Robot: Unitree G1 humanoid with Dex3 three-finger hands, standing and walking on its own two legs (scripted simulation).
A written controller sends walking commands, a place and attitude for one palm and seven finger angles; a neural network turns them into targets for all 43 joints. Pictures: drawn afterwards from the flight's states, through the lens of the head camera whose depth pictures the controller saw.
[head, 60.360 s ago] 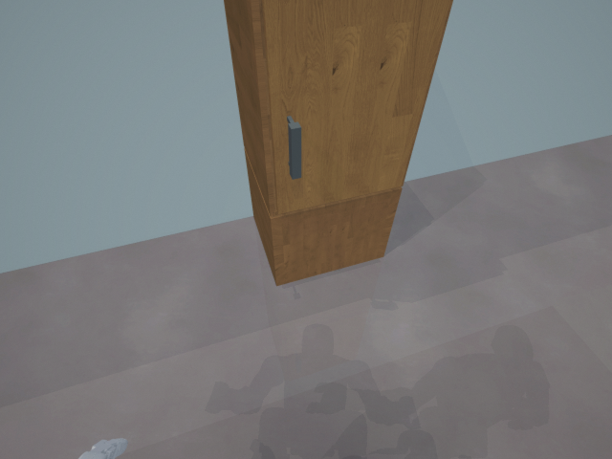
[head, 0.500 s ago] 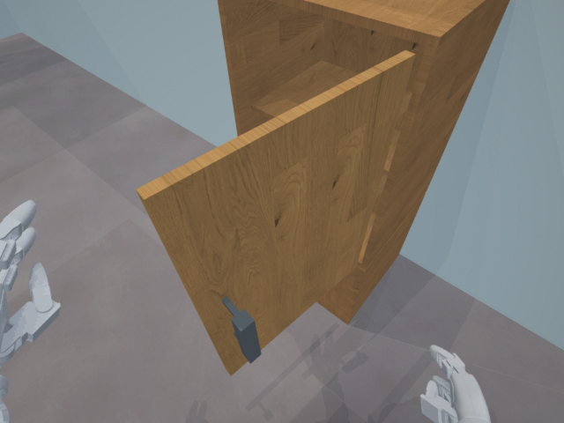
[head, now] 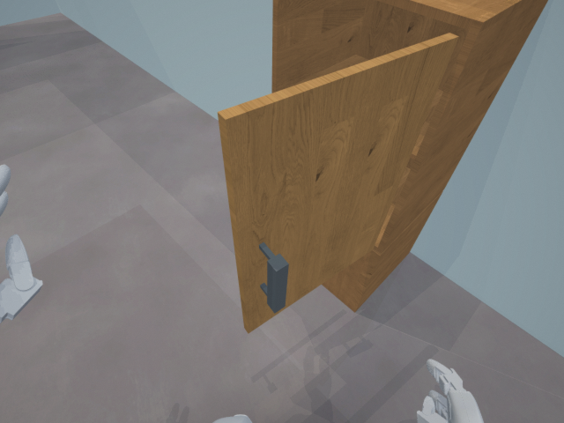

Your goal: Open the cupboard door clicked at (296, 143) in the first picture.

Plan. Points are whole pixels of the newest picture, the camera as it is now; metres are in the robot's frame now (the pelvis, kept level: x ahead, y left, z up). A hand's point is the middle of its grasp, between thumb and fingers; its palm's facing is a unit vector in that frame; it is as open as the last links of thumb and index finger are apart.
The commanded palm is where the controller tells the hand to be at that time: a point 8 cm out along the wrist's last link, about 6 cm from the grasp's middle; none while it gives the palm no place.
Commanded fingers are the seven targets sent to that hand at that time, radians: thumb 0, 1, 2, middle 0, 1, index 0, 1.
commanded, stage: step back with the hand held close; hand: left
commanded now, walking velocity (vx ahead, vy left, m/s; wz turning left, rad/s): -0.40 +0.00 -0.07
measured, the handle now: (270, 277) +0.38 +0.04 -0.07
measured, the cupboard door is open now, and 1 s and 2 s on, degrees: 81 81 81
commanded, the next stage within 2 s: stop stepping back and stand still in 0.36 s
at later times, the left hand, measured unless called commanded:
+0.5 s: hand out of the picture +0.09 +0.30 +0.19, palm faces +0.43 -0.83 -0.35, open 7.4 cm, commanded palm +0.02 +0.32 +0.19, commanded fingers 0.00 0.90 0.90 -0.20 -0.30 -0.20 -0.30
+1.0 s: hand out of the picture -0.09 +0.28 +0.18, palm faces +0.26 -0.84 -0.48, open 7.4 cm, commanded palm -0.14 +0.34 +0.19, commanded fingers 0.00 0.90 0.90 -0.20 -0.30 -0.20 -0.30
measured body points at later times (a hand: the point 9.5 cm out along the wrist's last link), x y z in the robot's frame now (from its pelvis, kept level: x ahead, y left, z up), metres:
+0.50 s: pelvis -0.13 +0.03 +0.01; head -0.11 +0.08 +0.46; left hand +0.06 +0.34 +0.21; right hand +0.06 -0.19 -0.05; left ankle +0.06 +0.08 -0.72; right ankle -0.34 -0.09 -0.63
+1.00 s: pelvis -0.32 +0.06 -0.01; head -0.34 +0.08 +0.44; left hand -0.11 +0.32 +0.20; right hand -0.23 -0.21 -0.09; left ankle -0.19 +0.14 -0.64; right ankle -0.27 -0.01 -0.72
